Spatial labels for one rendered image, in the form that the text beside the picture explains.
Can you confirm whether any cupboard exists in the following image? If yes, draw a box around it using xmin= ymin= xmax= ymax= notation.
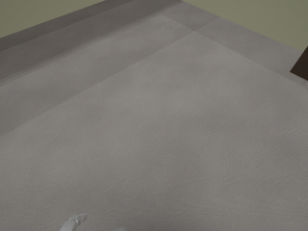
xmin=290 ymin=46 xmax=308 ymax=81

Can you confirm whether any robot left hand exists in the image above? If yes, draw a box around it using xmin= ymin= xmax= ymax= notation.
xmin=59 ymin=213 xmax=88 ymax=231

